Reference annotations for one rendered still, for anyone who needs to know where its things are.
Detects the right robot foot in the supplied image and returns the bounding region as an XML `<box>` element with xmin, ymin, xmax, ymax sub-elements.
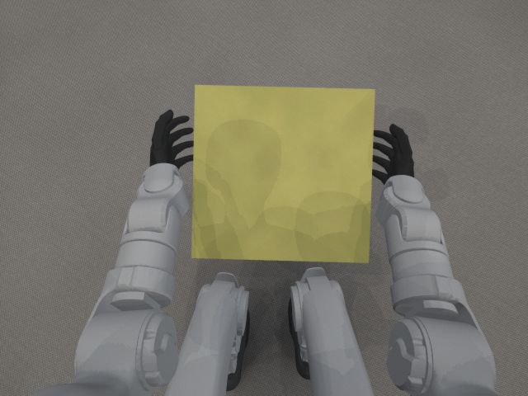
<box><xmin>288</xmin><ymin>298</ymin><xmax>310</xmax><ymax>380</ymax></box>

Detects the robot left thigh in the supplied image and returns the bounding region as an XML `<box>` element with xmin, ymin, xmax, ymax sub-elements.
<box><xmin>164</xmin><ymin>280</ymin><xmax>249</xmax><ymax>396</ymax></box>

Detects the robot left forearm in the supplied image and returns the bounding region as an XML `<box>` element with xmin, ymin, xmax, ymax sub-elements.
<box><xmin>74</xmin><ymin>163</ymin><xmax>190</xmax><ymax>375</ymax></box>

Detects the robot right hand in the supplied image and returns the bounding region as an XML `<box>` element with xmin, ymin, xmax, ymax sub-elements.
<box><xmin>372</xmin><ymin>124</ymin><xmax>414</xmax><ymax>184</ymax></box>

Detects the robot left hand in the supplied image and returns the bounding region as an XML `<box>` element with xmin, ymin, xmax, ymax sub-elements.
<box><xmin>150</xmin><ymin>110</ymin><xmax>194</xmax><ymax>170</ymax></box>

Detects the right robot upper arm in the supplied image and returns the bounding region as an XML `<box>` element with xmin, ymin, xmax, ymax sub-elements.
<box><xmin>386</xmin><ymin>316</ymin><xmax>499</xmax><ymax>396</ymax></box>

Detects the robot right forearm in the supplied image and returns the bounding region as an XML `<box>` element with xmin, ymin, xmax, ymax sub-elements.
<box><xmin>375</xmin><ymin>175</ymin><xmax>496</xmax><ymax>388</ymax></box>

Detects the carton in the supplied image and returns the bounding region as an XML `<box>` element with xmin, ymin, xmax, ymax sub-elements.
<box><xmin>191</xmin><ymin>85</ymin><xmax>375</xmax><ymax>263</ymax></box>

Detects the left robot upper arm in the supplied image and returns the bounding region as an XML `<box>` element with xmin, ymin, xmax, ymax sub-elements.
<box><xmin>30</xmin><ymin>309</ymin><xmax>179</xmax><ymax>396</ymax></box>

